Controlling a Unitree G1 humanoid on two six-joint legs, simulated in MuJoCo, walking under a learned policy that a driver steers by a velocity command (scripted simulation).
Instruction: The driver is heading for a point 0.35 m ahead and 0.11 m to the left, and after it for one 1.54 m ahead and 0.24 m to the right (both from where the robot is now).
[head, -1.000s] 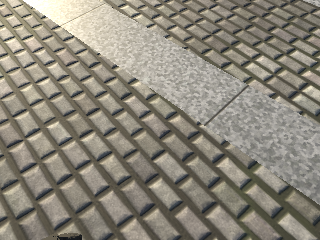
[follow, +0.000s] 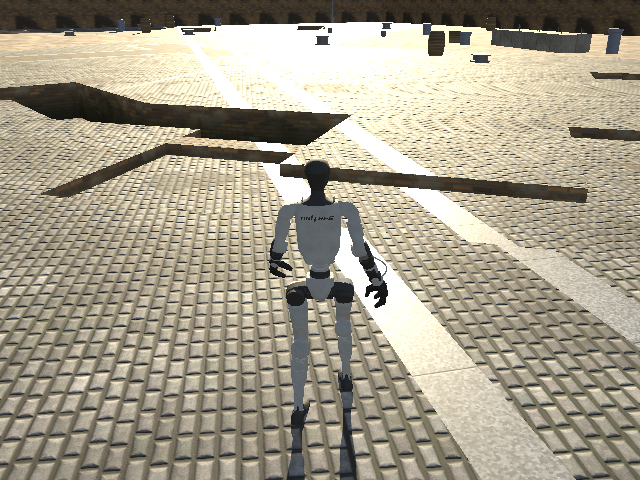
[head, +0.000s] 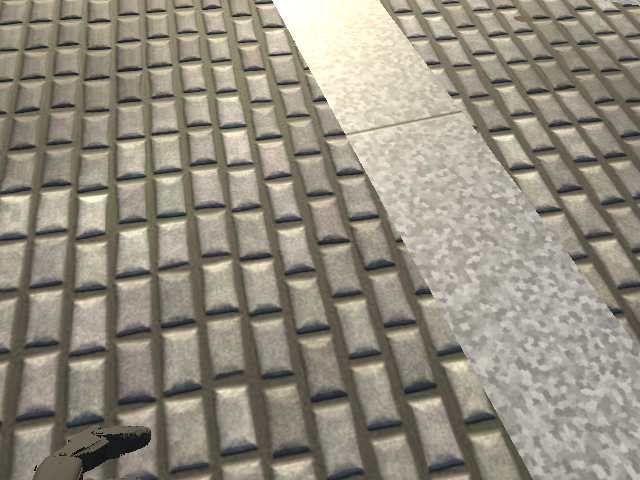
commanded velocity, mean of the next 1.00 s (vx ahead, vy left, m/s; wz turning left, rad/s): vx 0.26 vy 0.00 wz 0.16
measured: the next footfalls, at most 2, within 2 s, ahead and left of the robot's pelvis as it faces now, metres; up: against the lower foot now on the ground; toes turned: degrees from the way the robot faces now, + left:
right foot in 0.04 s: +0.19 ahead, -0.13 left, +0.00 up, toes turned +5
left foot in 0.52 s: +0.39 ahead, +0.18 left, +0.00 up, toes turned +19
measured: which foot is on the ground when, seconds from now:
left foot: down 0.00-0.04, up 0.06-0.50, down 0.52-0.96, up 0.98-1.00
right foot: up 0.00-0.02, down 0.04-0.52, up 0.54-0.94, down 0.96-1.00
